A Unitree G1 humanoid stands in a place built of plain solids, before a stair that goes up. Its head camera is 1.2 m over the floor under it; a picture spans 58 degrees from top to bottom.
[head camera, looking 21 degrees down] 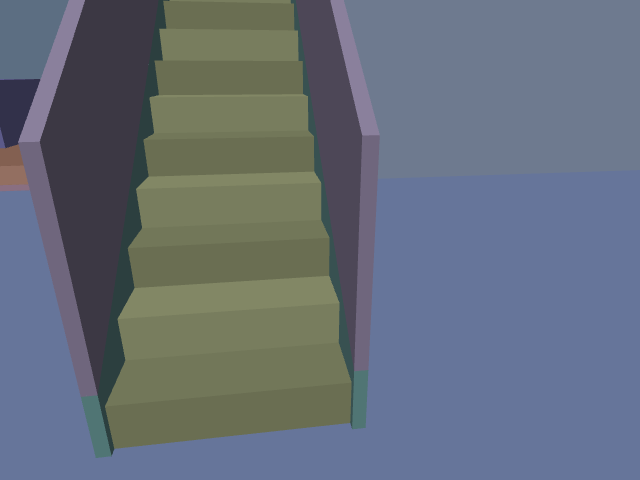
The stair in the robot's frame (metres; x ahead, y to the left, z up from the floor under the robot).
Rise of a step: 0.18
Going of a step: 0.25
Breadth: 0.83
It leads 8 degrees to the left of straight ahead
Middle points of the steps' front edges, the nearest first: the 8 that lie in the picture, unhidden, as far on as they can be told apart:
1.19 0.30 0.18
1.43 0.33 0.36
1.68 0.37 0.55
1.92 0.40 0.73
2.17 0.44 0.91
2.41 0.47 1.09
2.65 0.51 1.27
2.90 0.54 1.45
